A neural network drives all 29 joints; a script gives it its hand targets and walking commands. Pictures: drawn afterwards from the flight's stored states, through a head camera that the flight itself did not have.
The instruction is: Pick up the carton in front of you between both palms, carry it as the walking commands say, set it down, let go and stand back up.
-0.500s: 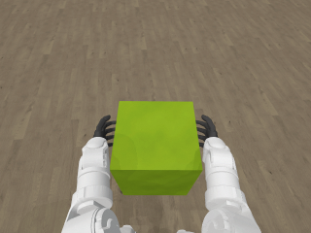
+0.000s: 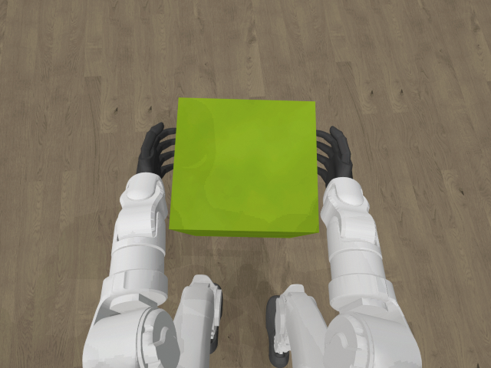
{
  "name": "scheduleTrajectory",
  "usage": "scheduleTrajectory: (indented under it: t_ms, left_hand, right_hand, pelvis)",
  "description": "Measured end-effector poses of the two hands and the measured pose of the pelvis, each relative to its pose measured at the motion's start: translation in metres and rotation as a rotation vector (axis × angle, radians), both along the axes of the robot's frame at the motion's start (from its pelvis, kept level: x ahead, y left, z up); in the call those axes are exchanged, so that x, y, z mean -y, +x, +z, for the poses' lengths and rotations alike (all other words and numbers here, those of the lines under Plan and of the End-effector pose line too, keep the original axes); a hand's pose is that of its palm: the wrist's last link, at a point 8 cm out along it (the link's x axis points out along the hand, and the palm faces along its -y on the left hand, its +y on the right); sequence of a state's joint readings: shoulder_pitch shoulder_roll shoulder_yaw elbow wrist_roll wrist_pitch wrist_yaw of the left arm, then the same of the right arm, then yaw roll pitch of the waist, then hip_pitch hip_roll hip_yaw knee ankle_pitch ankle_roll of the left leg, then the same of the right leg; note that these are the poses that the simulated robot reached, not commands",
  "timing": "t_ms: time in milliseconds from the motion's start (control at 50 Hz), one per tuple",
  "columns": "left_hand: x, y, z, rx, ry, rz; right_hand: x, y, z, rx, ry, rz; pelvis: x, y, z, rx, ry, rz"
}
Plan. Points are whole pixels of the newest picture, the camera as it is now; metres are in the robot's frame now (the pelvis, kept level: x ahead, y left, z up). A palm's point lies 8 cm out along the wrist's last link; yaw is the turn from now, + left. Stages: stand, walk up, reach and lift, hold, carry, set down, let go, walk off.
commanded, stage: set down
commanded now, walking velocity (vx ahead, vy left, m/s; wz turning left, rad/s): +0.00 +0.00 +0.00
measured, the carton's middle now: (244, 180) +0.43 +0.03 -0.15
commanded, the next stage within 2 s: none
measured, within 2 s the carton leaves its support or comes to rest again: rests again in 1.46 s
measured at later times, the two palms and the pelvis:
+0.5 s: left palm (159, 182) +0.44 +0.21 -0.23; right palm (298, 183) +0.46 -0.09 -0.23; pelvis -0.03 -0.01 -0.13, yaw -2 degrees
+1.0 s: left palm (167, 186) +0.47 +0.23 -0.39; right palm (278, 188) +0.49 -0.07 -0.39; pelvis -0.04 +0.00 -0.23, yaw -2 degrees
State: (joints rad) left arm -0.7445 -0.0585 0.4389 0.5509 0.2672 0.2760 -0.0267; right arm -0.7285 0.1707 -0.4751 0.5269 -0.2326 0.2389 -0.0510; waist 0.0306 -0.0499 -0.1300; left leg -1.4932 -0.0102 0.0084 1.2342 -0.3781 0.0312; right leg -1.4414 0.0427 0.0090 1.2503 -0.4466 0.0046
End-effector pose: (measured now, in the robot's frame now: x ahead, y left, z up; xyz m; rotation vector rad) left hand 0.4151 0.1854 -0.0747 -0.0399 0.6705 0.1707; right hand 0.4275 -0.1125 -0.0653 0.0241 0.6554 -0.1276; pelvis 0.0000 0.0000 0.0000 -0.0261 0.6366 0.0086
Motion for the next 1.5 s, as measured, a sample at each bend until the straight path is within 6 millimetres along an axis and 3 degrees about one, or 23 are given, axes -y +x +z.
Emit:
scheduleTrajectory:
  t_ms: [480,760,1040,1120,1280,1500]
  left_hand:
    - [-0.025,0.025,-0.153,-0.027,0.032,0.004]
    - [-0.045,0.04,-0.238,-0.056,0.048,0.01]
    - [-0.046,0.062,-0.328,-0.069,0.052,-0.024]
    - [-0.048,0.064,-0.338,-0.065,0.051,-0.023]
    - [-0.048,0.063,-0.337,-0.084,0.049,-0.018]
    - [-0.041,0.057,-0.351,-0.109,0.04,-0.052]
  right_hand:
    - [-0.024,0.031,-0.157,-0.025,0.004,0.03]
    - [-0.045,0.05,-0.244,-0.053,-0.011,0.063]
    - [-0.045,0.066,-0.334,-0.066,-0.026,0.057]
    - [-0.046,0.069,-0.342,-0.061,-0.022,0.056]
    - [-0.047,0.069,-0.344,-0.081,-0.021,0.066]
    - [-0.036,0.065,-0.359,-0.11,-0.023,0.086]
  pelvis:
    - [0.007,-0.03,-0.129,-0.14,-0.014,-0.012]
    - [0.01,-0.04,-0.186,-0.142,-0.025,-0.004]
    - [0.004,-0.041,-0.239,-0.083,-0.036,-0.008]
    - [0.002,-0.04,-0.249,-0.054,-0.035,-0.014]
    - [0.003,-0.04,-0.258,-0.032,-0.028,-0.011]
    - [0.007,-0.048,-0.266,-0.001,-0.01,-0.033]
